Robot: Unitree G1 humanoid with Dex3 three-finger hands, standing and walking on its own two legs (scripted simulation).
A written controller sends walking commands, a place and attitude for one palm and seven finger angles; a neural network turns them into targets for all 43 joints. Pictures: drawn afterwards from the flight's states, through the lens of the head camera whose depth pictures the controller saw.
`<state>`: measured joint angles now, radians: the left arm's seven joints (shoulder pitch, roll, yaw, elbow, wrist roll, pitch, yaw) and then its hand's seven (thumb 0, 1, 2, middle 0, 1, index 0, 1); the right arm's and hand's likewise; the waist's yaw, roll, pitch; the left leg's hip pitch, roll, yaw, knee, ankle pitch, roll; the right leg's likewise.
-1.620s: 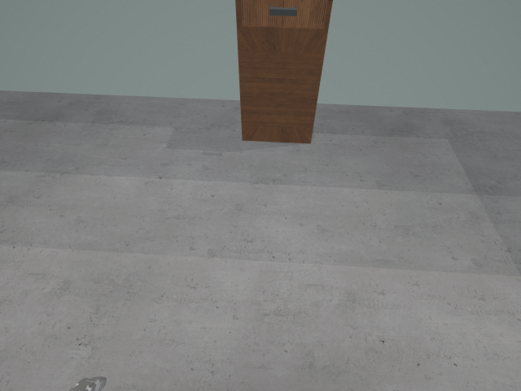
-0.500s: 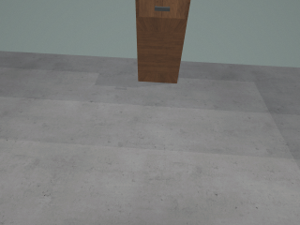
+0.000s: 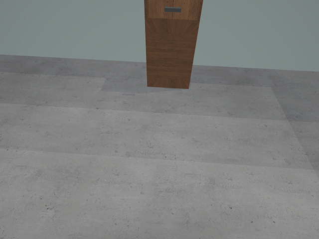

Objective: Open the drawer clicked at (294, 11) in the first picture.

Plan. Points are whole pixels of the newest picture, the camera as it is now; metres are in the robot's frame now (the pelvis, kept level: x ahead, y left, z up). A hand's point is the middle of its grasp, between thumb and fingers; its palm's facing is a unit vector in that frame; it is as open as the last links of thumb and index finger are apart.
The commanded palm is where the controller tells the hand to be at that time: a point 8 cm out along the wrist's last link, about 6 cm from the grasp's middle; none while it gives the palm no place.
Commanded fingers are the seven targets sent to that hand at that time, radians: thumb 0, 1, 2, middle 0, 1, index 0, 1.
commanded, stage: walk to a spot facing it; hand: left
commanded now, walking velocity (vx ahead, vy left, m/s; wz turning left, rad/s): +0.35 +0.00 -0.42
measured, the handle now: (172, 8) +1.62 +0.01 -0.01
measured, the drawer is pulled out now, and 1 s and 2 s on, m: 0.00 0.00 0.00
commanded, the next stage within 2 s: turn to face it in 1.82 s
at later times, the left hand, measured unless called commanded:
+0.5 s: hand out of the picture +0.04 +0.15 -0.18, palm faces -0.05 -0.99 -0.16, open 7.4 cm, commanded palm none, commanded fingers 0.00 0.90 0.90 -0.20 -0.30 -0.20 -0.30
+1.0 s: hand (129, 143) +0.49 +0.15 -0.16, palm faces -0.30 -0.94 -0.18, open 7.4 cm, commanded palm none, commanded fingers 0.00 0.90 0.90 -0.20 -0.30 -0.20 -0.30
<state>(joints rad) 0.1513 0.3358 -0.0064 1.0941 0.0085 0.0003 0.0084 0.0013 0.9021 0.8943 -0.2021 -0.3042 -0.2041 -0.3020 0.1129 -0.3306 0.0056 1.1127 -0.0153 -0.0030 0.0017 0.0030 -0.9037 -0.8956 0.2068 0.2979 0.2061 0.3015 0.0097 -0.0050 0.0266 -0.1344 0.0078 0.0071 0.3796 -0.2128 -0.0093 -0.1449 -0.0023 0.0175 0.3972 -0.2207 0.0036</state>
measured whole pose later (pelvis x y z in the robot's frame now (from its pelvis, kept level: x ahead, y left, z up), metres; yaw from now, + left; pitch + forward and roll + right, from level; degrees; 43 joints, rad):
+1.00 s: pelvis +0.34 +0.01 +0.00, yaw -19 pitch -1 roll +1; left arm 0.16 0.19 0.07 0.98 0.03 0.00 -0.02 0.00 0.91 0.90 -0.19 -0.30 -0.19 -0.30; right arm 0.37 -0.18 -0.06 1.10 -0.03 -0.07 -0.01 -0.01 -0.93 -0.90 0.20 0.30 0.20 0.30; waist -0.02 -0.03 0.03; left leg -0.08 0.02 0.27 0.36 -0.28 0.05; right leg -0.55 -0.12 -0.06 0.83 -0.19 0.01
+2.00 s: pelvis +0.73 -0.18 -0.03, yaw -32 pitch -1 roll +2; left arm 0.14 0.19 0.07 1.00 0.03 -0.02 -0.02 0.00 0.92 0.90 -0.20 -0.30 -0.20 -0.30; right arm 0.44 -0.09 -0.04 1.13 -0.03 -0.05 -0.01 0.00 -0.90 -0.90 0.21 0.30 0.21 0.30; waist -0.05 0.01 0.10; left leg 0.03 0.15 0.35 0.54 -0.47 -0.07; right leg -0.45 -0.07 -0.15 0.61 -0.11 -0.04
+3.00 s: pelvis +0.78 -0.24 -0.01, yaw -6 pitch -1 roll +1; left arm 0.21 0.17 0.03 0.94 0.02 0.02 0.03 0.00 0.91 0.89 -0.20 -0.30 -0.20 -0.30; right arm 0.20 -0.23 -0.08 0.97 -0.02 0.07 0.01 0.00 -0.91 -0.90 0.21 0.30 0.21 0.30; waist -0.01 0.06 0.05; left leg -0.44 -0.03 -0.02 0.79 -0.39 -0.01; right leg -0.24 -0.04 -0.08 0.57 -0.32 0.00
